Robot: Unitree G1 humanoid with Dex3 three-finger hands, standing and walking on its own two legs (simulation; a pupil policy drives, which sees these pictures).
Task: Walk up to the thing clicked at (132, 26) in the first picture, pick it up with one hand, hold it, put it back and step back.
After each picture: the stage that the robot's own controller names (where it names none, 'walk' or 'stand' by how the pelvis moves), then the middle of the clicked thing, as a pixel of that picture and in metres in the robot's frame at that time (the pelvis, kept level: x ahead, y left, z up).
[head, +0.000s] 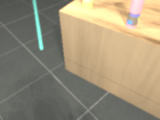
stand; (135, 8) +0.90 -0.33 +0.02
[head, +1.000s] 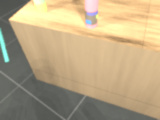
walk; (91, 5) +0.82 -0.03 +0.06
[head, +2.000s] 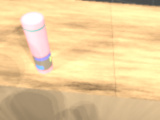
stand; (39, 47) +0.48 +0.17 +0.06
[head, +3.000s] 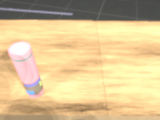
stand; (28, 73) +0.43 +0.21 +0.02
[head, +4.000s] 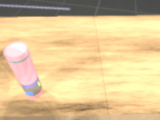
stand; (26, 74) +0.41 +0.21 +0.02
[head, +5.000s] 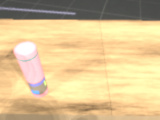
stand; (33, 72) +0.43 +0.19 +0.02
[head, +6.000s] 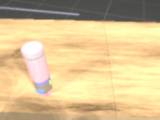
stand; (39, 72) +0.43 +0.17 +0.02
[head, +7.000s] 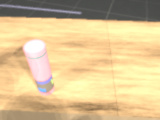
stand; (41, 70) +0.43 +0.17 +0.02
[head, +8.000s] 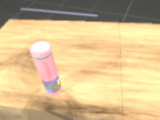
rise first; (48, 71) +0.43 +0.17 +0.02
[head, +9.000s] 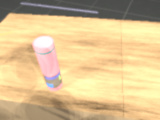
go down; (49, 66) +0.44 +0.17 +0.02
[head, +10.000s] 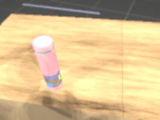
go down; (49, 66) +0.45 +0.16 +0.03
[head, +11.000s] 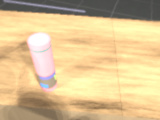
go down; (44, 65) +0.44 +0.14 +0.04
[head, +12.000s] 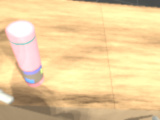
close in; (29, 58) +0.43 +0.16 +0.06
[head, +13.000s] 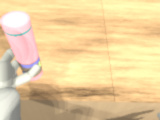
close; (26, 51) +0.44 +0.16 +0.09
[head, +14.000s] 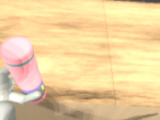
lift; (28, 76) +0.35 +0.16 +0.08
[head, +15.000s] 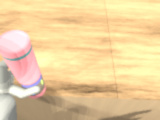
lift; (26, 70) +0.37 +0.16 +0.09
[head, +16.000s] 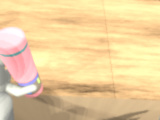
lift; (23, 68) +0.37 +0.17 +0.09
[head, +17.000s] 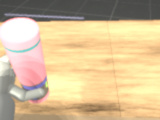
hold; (30, 69) +0.30 +0.13 +0.21
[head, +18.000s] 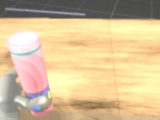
hold; (34, 78) +0.31 +0.14 +0.15
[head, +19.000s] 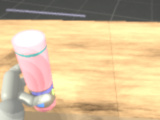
crouch; (38, 76) +0.31 +0.13 +0.15
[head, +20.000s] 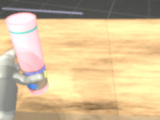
crouch; (31, 58) +0.38 +0.15 +0.16
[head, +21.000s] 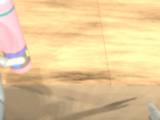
lower; (10, 39) +0.46 +0.17 +0.11
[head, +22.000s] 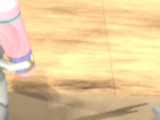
lower; (16, 43) +0.44 +0.17 +0.11
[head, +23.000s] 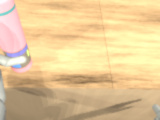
lower; (11, 38) +0.46 +0.17 +0.12
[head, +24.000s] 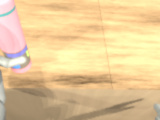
lower; (11, 39) +0.46 +0.18 +0.12
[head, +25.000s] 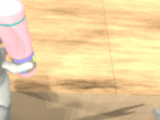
loosen; (19, 45) +0.44 +0.17 +0.11
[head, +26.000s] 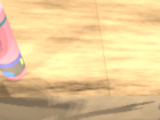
withdraw; (3, 48) +0.42 +0.18 +0.10
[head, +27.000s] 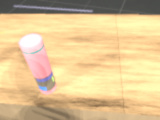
sink last; (40, 67) +0.42 +0.17 +0.07
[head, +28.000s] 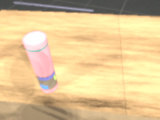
stand; (43, 66) +0.42 +0.17 +0.07
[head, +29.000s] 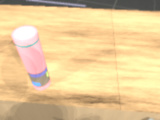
stand; (34, 62) +0.42 +0.18 +0.08
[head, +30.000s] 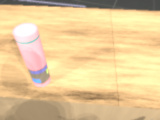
stand; (35, 59) +0.44 +0.18 +0.08
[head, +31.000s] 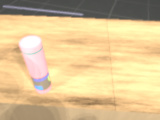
stand; (38, 67) +0.44 +0.18 +0.04
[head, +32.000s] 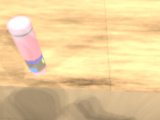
walk; (30, 50) +0.48 +0.20 +0.04
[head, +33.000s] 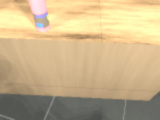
walk; (38, 6) +0.72 +0.21 +0.05
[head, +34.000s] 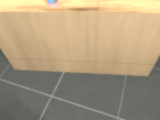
walk; out of the picture +1.02 +0.24 +0.04
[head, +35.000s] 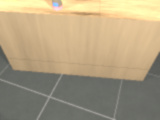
stand; out of the picture +1.08 +0.17 +0.03
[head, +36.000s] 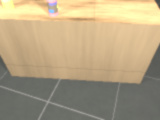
stand; out of the picture +1.08 +0.18 +0.02
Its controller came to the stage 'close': yes
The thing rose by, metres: 0.17
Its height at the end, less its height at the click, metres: +0.00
